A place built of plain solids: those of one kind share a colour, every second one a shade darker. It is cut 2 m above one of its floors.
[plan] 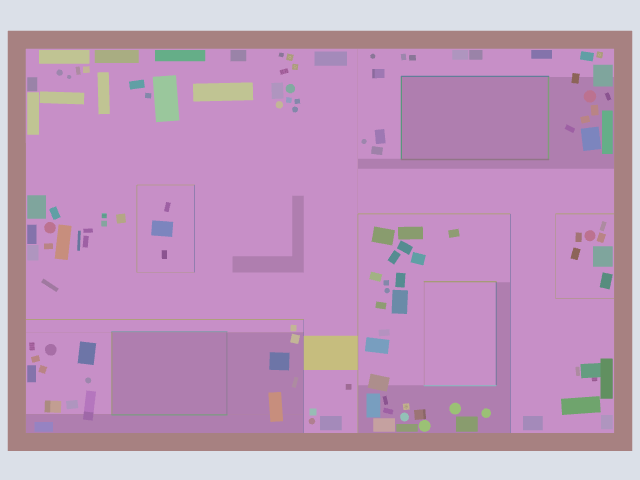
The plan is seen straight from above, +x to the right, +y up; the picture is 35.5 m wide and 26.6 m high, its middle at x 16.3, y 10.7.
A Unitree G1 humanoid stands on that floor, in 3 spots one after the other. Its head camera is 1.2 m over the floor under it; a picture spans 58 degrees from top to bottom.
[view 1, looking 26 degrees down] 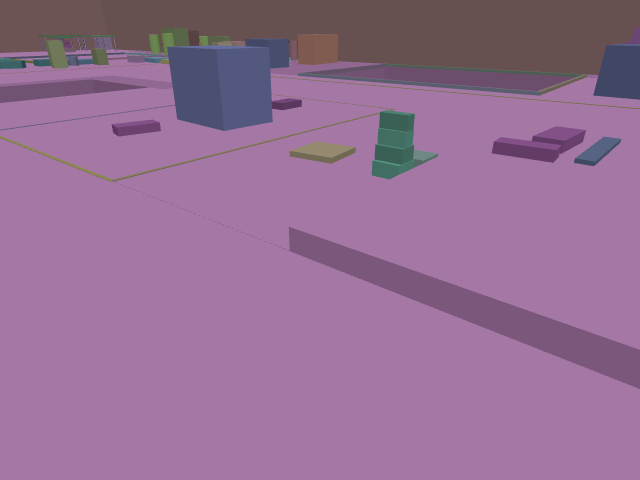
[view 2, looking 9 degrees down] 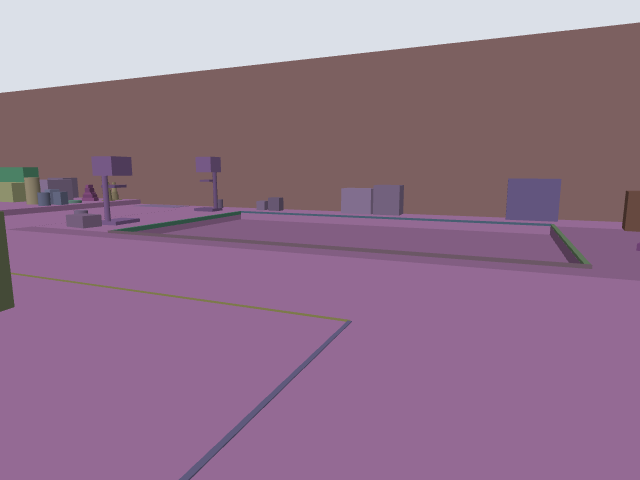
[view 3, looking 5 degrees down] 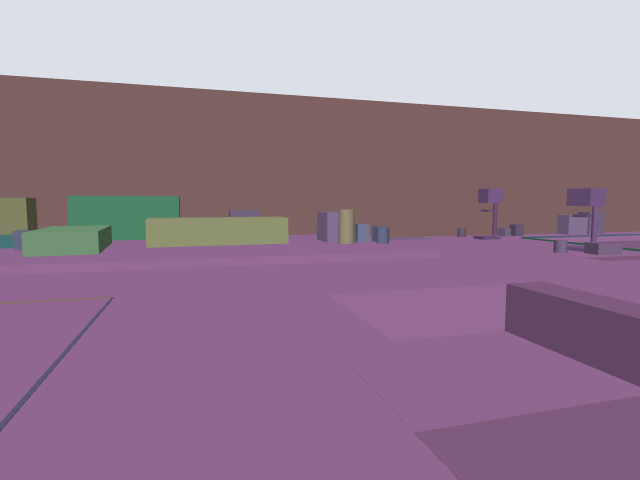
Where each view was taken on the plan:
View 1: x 2.45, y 15.43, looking -51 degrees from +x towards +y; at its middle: floor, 2.41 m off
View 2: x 27.94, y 8.96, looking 113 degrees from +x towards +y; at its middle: floor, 8.88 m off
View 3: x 10.38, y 7.85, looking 74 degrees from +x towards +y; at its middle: offcut_bin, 11.77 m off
